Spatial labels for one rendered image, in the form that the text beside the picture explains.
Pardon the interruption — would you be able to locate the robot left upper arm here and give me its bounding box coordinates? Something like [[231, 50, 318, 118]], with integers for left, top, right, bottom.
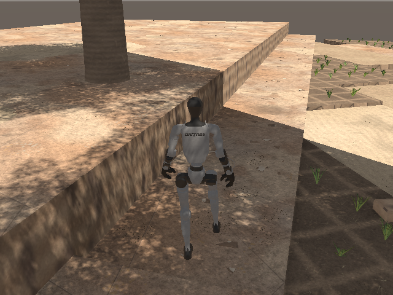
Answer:
[[167, 124, 183, 157]]

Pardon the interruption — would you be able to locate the robot foot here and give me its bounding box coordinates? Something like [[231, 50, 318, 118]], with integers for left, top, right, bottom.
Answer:
[[184, 243, 193, 260], [212, 221, 220, 233]]

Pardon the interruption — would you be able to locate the right robot foot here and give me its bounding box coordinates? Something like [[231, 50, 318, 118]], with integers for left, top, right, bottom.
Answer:
[[212, 221, 220, 233]]

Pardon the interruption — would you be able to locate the right robot forearm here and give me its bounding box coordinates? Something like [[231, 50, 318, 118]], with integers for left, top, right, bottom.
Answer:
[[219, 149, 233, 175]]

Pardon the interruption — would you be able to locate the robot right hand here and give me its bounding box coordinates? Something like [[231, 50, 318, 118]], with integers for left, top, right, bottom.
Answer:
[[220, 172, 235, 187]]

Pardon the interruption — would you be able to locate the robot left hand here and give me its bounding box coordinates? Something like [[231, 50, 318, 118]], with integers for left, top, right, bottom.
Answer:
[[161, 167, 176, 179]]

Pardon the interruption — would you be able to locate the left robot forearm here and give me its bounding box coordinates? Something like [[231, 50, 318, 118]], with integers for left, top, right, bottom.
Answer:
[[162, 148, 173, 170]]

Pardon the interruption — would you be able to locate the robot right upper arm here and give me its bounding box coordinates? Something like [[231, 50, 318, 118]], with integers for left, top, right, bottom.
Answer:
[[208, 124, 225, 158]]

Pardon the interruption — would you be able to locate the left robot foot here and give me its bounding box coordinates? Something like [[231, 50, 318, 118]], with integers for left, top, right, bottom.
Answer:
[[184, 243, 193, 260]]

